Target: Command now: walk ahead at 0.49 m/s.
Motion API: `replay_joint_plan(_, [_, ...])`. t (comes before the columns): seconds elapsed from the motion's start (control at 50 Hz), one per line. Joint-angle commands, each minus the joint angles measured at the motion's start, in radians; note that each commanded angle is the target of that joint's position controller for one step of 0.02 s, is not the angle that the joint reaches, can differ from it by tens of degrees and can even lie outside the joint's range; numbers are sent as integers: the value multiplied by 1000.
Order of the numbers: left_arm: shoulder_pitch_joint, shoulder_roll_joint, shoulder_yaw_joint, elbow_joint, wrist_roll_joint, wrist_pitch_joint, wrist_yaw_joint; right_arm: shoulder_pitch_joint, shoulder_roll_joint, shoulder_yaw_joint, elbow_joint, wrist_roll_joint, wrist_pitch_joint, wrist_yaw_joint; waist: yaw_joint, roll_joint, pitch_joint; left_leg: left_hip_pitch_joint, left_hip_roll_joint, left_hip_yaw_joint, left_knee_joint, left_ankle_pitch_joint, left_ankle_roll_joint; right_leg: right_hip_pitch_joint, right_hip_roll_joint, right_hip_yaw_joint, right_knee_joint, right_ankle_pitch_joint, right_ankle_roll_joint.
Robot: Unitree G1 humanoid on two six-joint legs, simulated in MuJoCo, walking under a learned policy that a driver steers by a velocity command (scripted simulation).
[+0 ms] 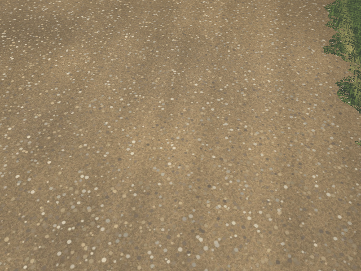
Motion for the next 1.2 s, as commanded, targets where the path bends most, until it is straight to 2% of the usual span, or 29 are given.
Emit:
replay_joint_plan(0.02, [15, 46, 14, -43, 9, -2, 3, -34, -140, -23, -57, 4, -14, -22, 39, 66, 58, -87, 283, -204, -189, 83, 167, -22, -31, 3, -159, 166, 22])
replay_joint_plan(0.1, [-139, 30, 7, -84, -2, -11, -12, 45, -164, -27, -39, 19, -2, -34, -18, 76, 65, -2, 273, -161, -178, 82, 129, 21, 18, -39, -421, 277, 31])
replay_joint_plan(0.2, [-247, 44, 3, -133, -13, -23, -44, 107, -172, -34, -9, 26, 21, -37, -45, 91, 93, 160, 337, -180, -98, 80, 115, 17, 45, -42, -560, 166, 5])
replay_joint_plan(0.24, [-206, 68, 11, -134, -13, -32, -52, 91, -186, -41, -10, 27, 31, -39, -10, 110, 70, 193, 355, -188, -35, 171, 98, 101, 68, -57, -599, 87, -23])
replay_joint_plan(0.28, [31, 138, 50, -66, -11, -37, -47, 53, -170, -33, -23, 18, 41, -39, 112, 104, -69, 146, 278, -121, 241, 466, 56, 428, 125, -100, -631, 71, -72])
replay_joint_plan(0.3, [239, 227, 75, -24, 0, -37, -38, 49, -130, -14, -54, 0, 38, -38, 182, 1, -234, -54, 211, -59, 568, 292, 15, 749, -49, 97, -613, 91, -146])
replay_joint_plan(0.32, [314, 307, 93, 2, 8, -30, -44, 172, 10, 26, -59, 7, 12, -26, 123, -285, -356, -474, 24, -49, 914, -314, -50, 1097, -265, 572, -728, -69, -308])
replay_joint_plan(0.34, [303, 196, 65, -4, 5, -31, -45, 132, -100, 3, -45, 32, -14, -23, 149, -194, -351, -593, 66, -193, 1055, -415, -32, 1087, -260, 673, -804, -153, -294])
replay_joint_plan(0.36, [203, 148, 48, -25, 3, -33, -41, 28, -167, -15, -78, 52, -28, -20, 132, -132, -204, -652, 121, -182, 1072, -329, -12, 955, -228, 512, -811, -89, -240])
replay_joint_plan(0.4, [58, 93, 28, -54, 9, -30, -47, -57, -154, -23, -96, 30, -22, -32, 72, -1, -79, -566, 205, -143, 965, -175, -18, 690, -147, 293, -867, 99, -200])
replay_joint_plan(0.44, [49, 63, 19, -39, 17, -33, -54, -23, -112, -25, -90, 23, 5, -33, 25, -28, -49, -470, 233, -140, 890, -118, -25, 580, -97, 194, -926, 161, -186])
replay_joint_plan(0.52, [81, 108, 26, 0, 24, -32, -39, -59, -83, -27, -111, 7, 30, -44, -5, -9, -1, -473, 211, -103, 723, -38, -72, 521, -73, 35, -916, 642, -190])
replay_joint_plan(0.6, [108, 122, 23, 22, 18, -14, -18, -199, -54, -15, -144, 5, 33, -39, 37, -36, -15, -362, 161, -59, 419, 172, -75, 503, -11, -70, -895, 665, -141])
replay_joint_plan(0.66, [135, 126, 22, 53, 12, -1, -11, -248, -71, -16, -152, 7, 37, -35, 56, -47, -23, -323, 143, -73, 325, 208, -68, 564, -40, -48, -861, 614, -143])
replay_joint_plan(0.74, [90, 119, 25, 71, -5, 18, -4, -199, -116, -33, -134, -9, 24, -28, 6, -30, -51, -221, 122, -74, 172, 191, -15, 637, -45, -9, -707, 537, -107])
replay_joint_plan(0.76, [123, 114, 24, 75, 1, 18, -3, -149, -160, -48, -112, -17, 20, -33, 4, 18, -90, -98, 139, -88, 128, 444, 5, 622, 15, -25, -623, 487, -70])
replay_joint_plan(0.78, [197, 78, 13, 78, 24, 9, -6, -107, -220, -60, -104, -27, 21, -39, 39, 109, -180, 129, 253, -183, 218, 824, 64, 491, 88, -53, -489, 261, -28])
replay_joint_plan(0.8, [308, -12, -15, 120, 23, 7, -9, -62, -169, -47, -89, -26, 36, -44, 49, 237, -289, 316, 403, -329, 242, 920, 212, 335, 146, -68, -310, -123, 25])
replay_joint_plan(0.82, [253, 25, -10, 118, 12, 23, -9, -36, -99, -29, -80, -12, 47, -39, 5, 249, -297, 279, 455, -432, 170, 795, 263, 277, 160, -36, -171, -486, 58])
replay_joint_plan(0.84, [190, 74, 4, 97, -2, 42, -6, -81, -98, -22, -86, -4, 49, -34, 13, 199, -242, 184, 439, -438, 120, 531, 238, 239, 131, 4, -97, -546, 64])
replay_joint_plan(0.88, [120, 81, 15, 87, 0, 82, 13, -215, -119, -23, -116, -8, 53, -39, 45, 126, -124, -26, 388, -385, 29, 161, 169, 241, 87, 8, -120, -454, 78])
replay_joint_plan(0.9, [121, 72, 16, 90, 5, 97, 23, -268, -124, -25, -127, -11, 58, -44, 67, 145, -98, -110, 358, -354, -9, 32, 136, 287, 72, 6, -185, -398, 83])
replay_joint_plan(0.96, [153, 28, 10, 120, 11, 106, 34, -293, -116, -27, -119, -19, 75, -54, 82, 177, -83, -232, 284, -254, -41, -107, 103, 441, 100, -47, -372, -250, 78])
replay_joint_plan(1.0, [178, 17, 10, 145, 16, 106, 28, -284, -109, -26, -103, 1, 81, -59, 96, 166, -89, -255, 257, -217, -29, -227, 77, 534, 120, -79, -526, -87, 58])
replay_joint_plan(1.04, [159, 38, 12, 140, 39, 110, 22, -238, -87, -20, -76, 11, 84, -59, 84, 128, -40, -286, 222, -199, -20, -394, 4, 552, 94, -56, -628, -54, 21])
replay_joint_plan(1.06, [143, 65, 12, 126, 41, 110, 23, -225, -90, -21, -69, 5, 85, -58, 63, 90, 2, -292, 198, -183, 18, -400, -27, 512, 42, -4, -693, -129, -7])
replay_joint_plan(1.08, [118, 108, 23, 140, 27, 104, 22, -204, -78, -25, -72, 7, 88, -62, 19, -47, 48, -188, 128, -96, 50, -304, -53, 335, 49, 8, -728, -346, -31])
replay_joint_plan(1.1, [89, 71, 15, 135, 23, 91, 21, -212, -85, -25, -61, -2, 88, -67, 23, -64, 68, -89, 123, -86, 107, -212, -63, 249, 57, 15, -781, -407, -23])
replay_joint_plan(1.2, [104, 46, 12, 154, 16, 51, 21, -178, -73, -29, -21, -1, 89, -69, 24, -5, 41, -49, 131, -87, 151, -50, -31, 323, 74, -12, -755, -217, 19])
